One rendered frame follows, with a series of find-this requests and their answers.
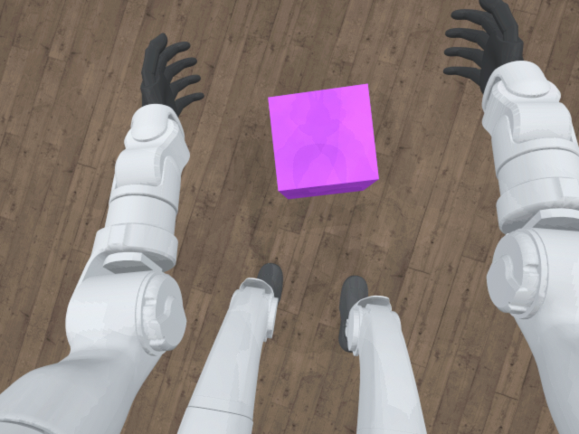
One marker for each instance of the robot right hand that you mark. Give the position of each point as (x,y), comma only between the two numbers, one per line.
(500,43)

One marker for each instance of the left robot upper arm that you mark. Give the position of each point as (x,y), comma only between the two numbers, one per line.
(118,327)

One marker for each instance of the carton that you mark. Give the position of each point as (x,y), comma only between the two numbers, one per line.
(323,141)

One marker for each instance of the robot left hand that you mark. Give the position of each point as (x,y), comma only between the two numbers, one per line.
(156,76)

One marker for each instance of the left robot forearm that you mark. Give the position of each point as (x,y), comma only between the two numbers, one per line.
(143,204)

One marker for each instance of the robot left shin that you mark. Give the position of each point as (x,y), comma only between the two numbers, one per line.
(255,283)

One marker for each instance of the right robot forearm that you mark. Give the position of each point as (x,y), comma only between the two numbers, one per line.
(536,154)

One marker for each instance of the right robot upper arm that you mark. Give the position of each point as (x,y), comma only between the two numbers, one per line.
(534,276)

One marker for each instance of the robot shin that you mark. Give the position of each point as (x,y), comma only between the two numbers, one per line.
(374,300)
(255,283)

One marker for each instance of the robot right shin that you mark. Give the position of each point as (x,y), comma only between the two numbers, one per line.
(374,300)

